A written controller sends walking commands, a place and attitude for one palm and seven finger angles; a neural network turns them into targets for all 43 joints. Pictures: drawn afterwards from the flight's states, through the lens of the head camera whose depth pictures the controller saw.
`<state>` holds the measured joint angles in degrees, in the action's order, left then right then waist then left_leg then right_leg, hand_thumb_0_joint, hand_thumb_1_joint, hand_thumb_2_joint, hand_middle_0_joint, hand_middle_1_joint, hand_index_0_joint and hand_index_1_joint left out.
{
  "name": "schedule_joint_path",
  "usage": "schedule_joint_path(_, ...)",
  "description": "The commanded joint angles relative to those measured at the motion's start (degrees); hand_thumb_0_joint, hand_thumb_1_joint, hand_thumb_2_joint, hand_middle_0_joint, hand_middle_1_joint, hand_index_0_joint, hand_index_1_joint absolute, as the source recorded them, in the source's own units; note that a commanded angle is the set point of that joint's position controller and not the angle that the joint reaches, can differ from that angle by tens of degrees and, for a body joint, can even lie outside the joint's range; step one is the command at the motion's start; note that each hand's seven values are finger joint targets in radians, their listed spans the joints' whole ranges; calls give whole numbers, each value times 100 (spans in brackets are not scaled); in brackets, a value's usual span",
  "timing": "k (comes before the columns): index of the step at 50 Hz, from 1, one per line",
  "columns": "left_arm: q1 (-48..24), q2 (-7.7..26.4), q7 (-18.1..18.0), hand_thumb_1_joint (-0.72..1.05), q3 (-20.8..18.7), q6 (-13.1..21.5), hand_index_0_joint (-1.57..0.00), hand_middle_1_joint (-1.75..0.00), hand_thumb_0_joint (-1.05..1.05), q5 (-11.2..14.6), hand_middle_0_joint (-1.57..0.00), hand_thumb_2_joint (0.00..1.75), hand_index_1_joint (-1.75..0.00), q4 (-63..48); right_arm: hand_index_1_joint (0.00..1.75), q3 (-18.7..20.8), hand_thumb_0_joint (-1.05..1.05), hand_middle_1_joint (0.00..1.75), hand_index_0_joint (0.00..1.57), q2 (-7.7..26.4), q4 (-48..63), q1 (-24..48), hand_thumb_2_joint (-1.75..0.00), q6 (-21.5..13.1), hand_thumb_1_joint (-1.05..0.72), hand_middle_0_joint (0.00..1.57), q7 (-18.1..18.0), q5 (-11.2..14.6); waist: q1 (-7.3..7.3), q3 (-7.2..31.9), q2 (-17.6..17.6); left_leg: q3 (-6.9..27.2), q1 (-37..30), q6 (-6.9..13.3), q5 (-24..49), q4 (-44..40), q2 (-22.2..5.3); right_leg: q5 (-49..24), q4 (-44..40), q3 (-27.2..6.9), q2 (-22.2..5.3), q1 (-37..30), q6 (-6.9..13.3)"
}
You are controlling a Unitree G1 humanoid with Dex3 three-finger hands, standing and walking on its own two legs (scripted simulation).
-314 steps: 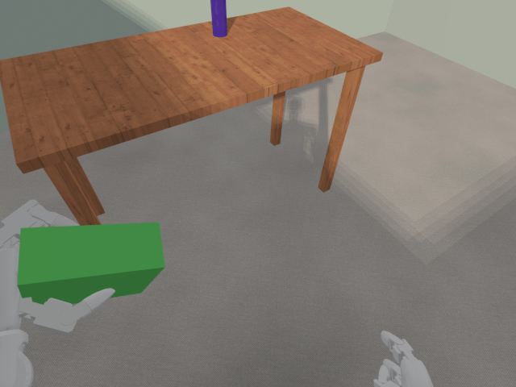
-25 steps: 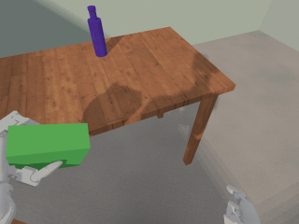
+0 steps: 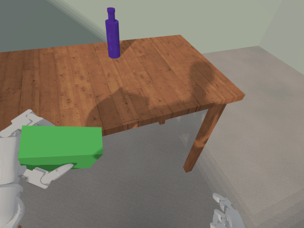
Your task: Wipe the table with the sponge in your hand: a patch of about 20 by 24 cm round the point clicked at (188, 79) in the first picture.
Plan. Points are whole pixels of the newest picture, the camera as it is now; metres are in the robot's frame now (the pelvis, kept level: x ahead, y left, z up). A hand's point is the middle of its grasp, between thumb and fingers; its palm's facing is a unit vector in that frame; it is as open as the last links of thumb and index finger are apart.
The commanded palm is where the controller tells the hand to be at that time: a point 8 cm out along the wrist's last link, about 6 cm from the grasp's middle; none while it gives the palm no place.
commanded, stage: come to a stop and stand still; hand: left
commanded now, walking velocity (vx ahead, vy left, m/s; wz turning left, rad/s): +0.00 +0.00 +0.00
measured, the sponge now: (74, 150) +0.23 +0.20 +0.13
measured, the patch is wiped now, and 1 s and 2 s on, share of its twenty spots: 0.00 0.00 0.00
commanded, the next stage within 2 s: look again from close up in 0.64 s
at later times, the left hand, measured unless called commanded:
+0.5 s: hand (44, 137) +0.24 +0.26 +0.15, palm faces +0.38 -0.85 -0.37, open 9.9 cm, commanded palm +0.19 +0.29 +0.18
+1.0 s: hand (46, 139) +0.24 +0.25 +0.15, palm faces +0.39 -0.85 -0.36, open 9.9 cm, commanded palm +0.18 +0.29 +0.18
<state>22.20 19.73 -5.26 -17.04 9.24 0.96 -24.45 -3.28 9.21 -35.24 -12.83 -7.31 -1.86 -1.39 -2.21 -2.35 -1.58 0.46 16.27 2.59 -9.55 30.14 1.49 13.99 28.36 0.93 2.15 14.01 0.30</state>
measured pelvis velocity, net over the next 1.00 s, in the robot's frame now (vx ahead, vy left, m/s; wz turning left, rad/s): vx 0.03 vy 0.00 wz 0.02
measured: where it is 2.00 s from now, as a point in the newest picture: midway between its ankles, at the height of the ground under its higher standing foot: outside the picture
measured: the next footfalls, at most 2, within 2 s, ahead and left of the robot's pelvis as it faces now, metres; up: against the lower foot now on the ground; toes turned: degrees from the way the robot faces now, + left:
right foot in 1.84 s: +0.20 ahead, -0.07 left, +0.00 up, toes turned +0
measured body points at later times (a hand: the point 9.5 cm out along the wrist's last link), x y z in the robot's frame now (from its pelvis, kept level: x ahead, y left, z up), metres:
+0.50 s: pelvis +0.03 +0.01 +0.01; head +0.04 +0.02 +0.46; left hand +0.22 +0.31 +0.17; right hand +0.23 -0.21 -0.05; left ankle +0.07 +0.08 -0.73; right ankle +0.00 -0.09 -0.73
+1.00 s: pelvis +0.03 +0.00 +0.01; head +0.03 +0.01 +0.46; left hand +0.21 +0.30 +0.17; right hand +0.20 -0.22 -0.07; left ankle +0.07 +0.08 -0.73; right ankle +0.00 -0.09 -0.73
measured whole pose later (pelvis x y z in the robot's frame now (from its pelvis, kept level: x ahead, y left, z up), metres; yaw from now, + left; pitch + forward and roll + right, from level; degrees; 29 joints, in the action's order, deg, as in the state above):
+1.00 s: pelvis +0.03 +0.00 +0.01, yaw +1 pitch +0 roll -1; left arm 25.1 20.3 -6.3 -17.5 9.0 2.9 -23.4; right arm -1.9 11.7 -33.8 -13.0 -4.4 -3.3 -0.5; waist -1.5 -0.6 0.0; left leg 1.2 13.8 3.2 -8.3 22.5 3.3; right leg 13.2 19.6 0.5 3.3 6.1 2.1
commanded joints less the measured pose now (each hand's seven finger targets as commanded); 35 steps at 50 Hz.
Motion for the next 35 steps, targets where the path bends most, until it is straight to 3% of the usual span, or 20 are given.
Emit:
schedule_joint_path(1, -1132, 1245, -187, 10, -1065, 449, -120, -160, 0, -21, -120, 130, -160, -1619, 30, 350, 0, 30, 20, 854, 1126, 685, -90, -404, -90, 20, -115, 32, 29, 363, 1719, 1746, 819, 113, -3495, -2676, -1151, 611, 882, -84, 227, -585, -77)
schedule_joint_path(3, -1064, 1048, -189, 10, -809, 503, -120, -160, 0, -19, -120, 130, -160, -1892, 30, 350, 0, 30, 20, 767, 1155, 611, -90, -439, -90, 20, -72, 29, 47, 462, 1452, 1572, 371, 104, -2677, -2408, -1091, 400, 549, -121, 107, -521, -24)
schedule_joint_path(5, -828, 992, -207, 10, -706, 554, -120, -160, 0, -27, -120, 130, -160, -2029, 30, 345, 0, 30, 20, 812, 1143, 596, -90, -530, -90, 20, -14, 18, 18, 676, 1252, 1252, -49, 68, -1724, -1978, -953, 210, -327, -41, 49, -758, 21)
schedule_joint_path(6, -657, 1101, -210, 10, -824, 556, -120, -160, 0, -21, -120, 130, -160, -2038, 30, 332, 0, 30, 20, 821, 1132, 586, -90, -572, -90, 20, 9, -27, 21, 841, 1113, 1034, -336, -91, -1171, -1841, -818, 31, -622, 37, 73, -839, 61)
schedule_joint_path(7, -588, 1005, -216, 10, -716, 571, -120, -160, 0, 1, -120, 130, -160, -1975, 30, 336, 0, 30, 20, 830, 1108, 590, -90, -557, -90, 20, 14, -16, 35, 932, 974, 981, -383, -178, -664, -1583, -717, -148, -899, -62, -42, -1031, 114)
schedule_joint_path(10, -541, 998, -244, 10, -763, 555, -120, -160, 0, 58, -120, 130, -160, -1557, 30, 341, 0, 30, 20, 924, 980, 585, -90, -477, -90, 20, 24, -62, 58, 1118, 713, 654, -773, -383, 613, -1062, -508, -896, -938, -376, -327, -840, 186)
schedule_joint_path(11, -408, 952, -226, 10, -775, 494, -120, -160, 0, 67, -120, 130, -160, -1399, 30, 377, 0, 30, 20, 947, 985, 615, -90, -467, -90, 20, 22, -34, 56, 1125, 348, 562, -970, -362, 1055, -843, -479, -1118, -889, -409, -335, -669, 183)
schedule_joint_path(13, -189, 850, -215, 10, -737, 414, -120, -160, 0, 137, -120, 130, -160, -1087, 30, 411, 0, 30, 20, 960, 955, 517, -90, -325, -90, 20, -18, 42, 73, 1241, 235, 535, -1118, -286, 1505, -702, -513, -1347, -886, -403, -410, -605, 149)
schedule_joint_path(16, -161, 1026, -185, 10, -905, 372, -120, -160, 0, 171, -120, 130, -160, -1022, 30, 394, 0, 30, 20, 968, 1022, 678, -90, -209, -90, 20, -68, 61, 66, 1053, 396, 488, -1102, -292, 1419, -813, -471, -1126, -911, -348, -356, -345, 104)
schedule_joint_path(17, -159, 923, -175, 10, -793, 373, -120, -160, 0, 206, -120, 130, -160, -1042, 30, 382, 0, 30, 20, 923, 1030, 649, -90, -157, -90, 20, -90, 94, 75, 1053, 391, 580, -1063, -288, 1419, -880, -528, -1053, -874, -291, -350, -433, 94)
schedule_joint_path(20, -360, 1054, -189, 10, -818, 415, -120, -160, 0, 220, -120, 130, -160, -1379, 30, 386, 0, 30, 20, 943, 1129, 739, -90, -103, -90, 20, -134, 97, 68, 981, 435, 614, -942, -221, 962, -1016, -529, -867, -966, -352, -336, -449, 75)
schedule_joint_path(21, -511, 1210, -194, 10, -933, 435, -120, -160, 0, 207, -120, 130, -160, -1606, 30, 377, 0, 30, 20, 965, 1153, 783, -90, -119, -90, 20, -146, 75, 68, 982, 538, 572, -966, -251, 1031, -1039, -469, -899, -899, -310, -309, -419, 83)
schedule_joint_path(27, -395, 1116, -246, 10, -816, 500, -120, -160, 0, 215, -120, 130, -160, -1732, 30, 383, 0, 30, 20, 955, 1173, 689, -90, -144, -90, 20, -162, 72, 69, 1117, 915, 640, -1049, -253, 1222, -1010, -527, -942, -847, -277, -320, -570, 88)
schedule_joint_path(31, -126, 1126, -258, 10, -939, 457, -120, -160, 0, 229, -120, 130, -160, -1336, 30, 406, 0, 30, 20, 988, 1162, 672, -90, -104, -90, 20, -163, 61, 69, 1010, 585, 534, -934, -241, 1121, -892, -460, -1074, -1039, -395, -394, -527, 106)
schedule_joint_path(32, -93, 976, -248, 10, -810, 444, -120, -160, 0, 249, -120, 130, -160, -1224, 30, 405, 0, 30, 20, 961, 1143, 634, -90, -68, -90, 20, -163, 94, 80, 967, 510, 586, -867, -238, 1118, -885, -489, -1058, -1049, -396, -427, -576, 119)
schedule_joint_path(35, -99, 985, -240, 10, -806, 427, -120, -160, 0, 265, -120, 130, -160, -1106, 30, 424, 0, 30, 20, 985, 1130, 633, -90, -21, -90, 20, -170, 111, 85, 950, 466, 572, -856, -217, 988, -917, -479, -996, -1104, -404, -422, -528, 95)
